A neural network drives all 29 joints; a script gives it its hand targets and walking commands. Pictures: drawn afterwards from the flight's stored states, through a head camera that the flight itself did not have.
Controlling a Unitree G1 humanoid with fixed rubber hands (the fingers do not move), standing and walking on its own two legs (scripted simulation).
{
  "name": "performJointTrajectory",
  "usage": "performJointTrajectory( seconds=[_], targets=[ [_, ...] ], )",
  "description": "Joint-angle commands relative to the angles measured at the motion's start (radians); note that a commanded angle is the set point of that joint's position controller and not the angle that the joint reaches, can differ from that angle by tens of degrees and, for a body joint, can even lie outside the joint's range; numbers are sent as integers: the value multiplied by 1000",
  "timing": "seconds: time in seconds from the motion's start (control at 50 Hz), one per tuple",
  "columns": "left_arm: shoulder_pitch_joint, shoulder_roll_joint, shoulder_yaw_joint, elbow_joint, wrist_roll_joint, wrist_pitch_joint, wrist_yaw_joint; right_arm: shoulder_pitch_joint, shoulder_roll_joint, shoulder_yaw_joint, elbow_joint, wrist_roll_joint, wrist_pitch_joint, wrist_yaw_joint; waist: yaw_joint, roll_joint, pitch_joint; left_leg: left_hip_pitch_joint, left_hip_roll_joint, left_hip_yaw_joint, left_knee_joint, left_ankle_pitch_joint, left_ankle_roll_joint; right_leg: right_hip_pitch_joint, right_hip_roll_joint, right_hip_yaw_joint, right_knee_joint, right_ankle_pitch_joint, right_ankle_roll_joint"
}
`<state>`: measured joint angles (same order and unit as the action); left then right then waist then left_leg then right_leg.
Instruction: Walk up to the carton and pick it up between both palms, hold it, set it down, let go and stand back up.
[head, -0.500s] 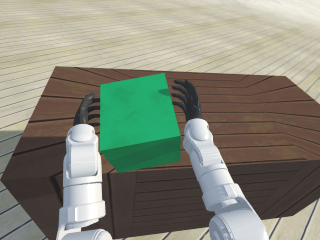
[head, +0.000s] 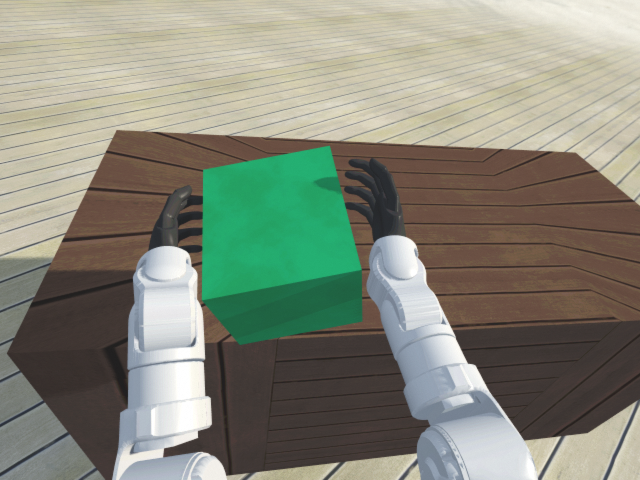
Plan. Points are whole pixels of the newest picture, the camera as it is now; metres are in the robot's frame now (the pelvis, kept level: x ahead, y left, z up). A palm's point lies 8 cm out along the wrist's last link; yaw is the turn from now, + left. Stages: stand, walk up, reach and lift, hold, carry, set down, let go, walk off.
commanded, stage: hold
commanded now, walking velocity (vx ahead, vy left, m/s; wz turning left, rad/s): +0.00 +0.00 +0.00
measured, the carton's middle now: (284, 246) +0.40 +0.01 +0.11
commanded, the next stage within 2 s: none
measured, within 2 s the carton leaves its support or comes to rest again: neither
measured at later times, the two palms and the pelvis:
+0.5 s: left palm (170, 248) +0.36 +0.15 +0.15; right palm (385, 221) +0.37 -0.11 +0.19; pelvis +0.00 +0.00 +0.00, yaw +0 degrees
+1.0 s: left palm (173, 248) +0.36 +0.14 +0.15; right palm (388, 224) +0.37 -0.11 +0.18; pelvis +0.00 +0.00 +0.00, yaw +0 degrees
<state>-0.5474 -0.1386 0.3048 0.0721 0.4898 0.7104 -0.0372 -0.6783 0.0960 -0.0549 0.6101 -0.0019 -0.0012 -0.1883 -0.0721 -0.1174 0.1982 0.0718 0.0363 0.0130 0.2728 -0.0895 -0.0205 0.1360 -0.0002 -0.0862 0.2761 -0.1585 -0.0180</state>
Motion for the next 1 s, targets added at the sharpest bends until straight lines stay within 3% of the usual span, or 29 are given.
performJointTrajectory(
  seconds=[0.0,0.06,0.16,0.22,0.28,0.32,0.38,0.46,0.56,0.74,0.82,0.98],
  targets=[
    [-673,-400,-407,-185,-144,-109,-122,-536,335,245,-181,4,-37,121,-33,142,-451,205,-27,72,5,165,36,-85,10,-59,-69,96,29],
    [-662,-376,-380,-154,-131,-106,-126,-532,324,244,-157,6,-30,120,-17,118,-412,179,-28,76,-5,117,47,-80,5,-57,-74,67,32],
    [-681,-405,-405,-165,-143,-118,-116,-559,332,235,-177,-6,-48,130,-17,146,-456,174,-25,74,-7,107,46,-94,5,-56,-68,40,24],
    [-669,-380,-373,-122,-126,-112,-114,-540,304,199,-105,-17,-45,135,-11,151,-391,148,-20,81,-27,49,49,-124,4,-61,-76,-14,23],
    [-681,-379,-381,-147,-139,-111,-117,-532,318,207,-121,-15,-43,127,-27,144,-418,168,-24,84,-13,94,50,-108,4,-58,-73,39,28],
    [-679,-399,-418,-207,-161,-118,-112,-555,338,254,-200,15,-52,119,-32,132,-517,221,-32,72,21,198,41,-71,11,-56,-62,137,36],
    [-647,-395,-436,-214,-160,-116,-109,-536,341,288,-219,33,-40,110,-28,140,-540,242,-34,65,42,267,34,-50,10,-50,-52,210,40],
    [-640,-373,-391,-187,-130,-97,-123,-508,323,271,-178,22,-15,106,-19,120,-425,188,-35,73,7,179,42,-58,6,-49,-67,137,39],
    [-667,-381,-386,-188,-133,-94,-129,-517,319,241,-169,3,-17,115,-22,143,-365,150,-24,77,-19,114,40,-74,5,-53,-72,52,28],
    [-656,-393,-423,-214,-146,-93,-127,-504,323,263,-187,19,-13,106,-44,141,-415,212,-30,70,12,205,32,-69,7,-51,-72,127,28],
    [-650,-384,-411,-194,-139,-94,-129,-512,328,259,-186,11,-14,109,-28,137,-406,168,-29,74,-6,147,42,-54,2,-47,-67,102,32],
    [-646,-373,-430,-250,-155,-103,-121,-518,347,321,-246,47,-13,100,-25,113,-493,199,-37,62,28,242,46,-20,4,-43,-52,226,45]
  ],
)
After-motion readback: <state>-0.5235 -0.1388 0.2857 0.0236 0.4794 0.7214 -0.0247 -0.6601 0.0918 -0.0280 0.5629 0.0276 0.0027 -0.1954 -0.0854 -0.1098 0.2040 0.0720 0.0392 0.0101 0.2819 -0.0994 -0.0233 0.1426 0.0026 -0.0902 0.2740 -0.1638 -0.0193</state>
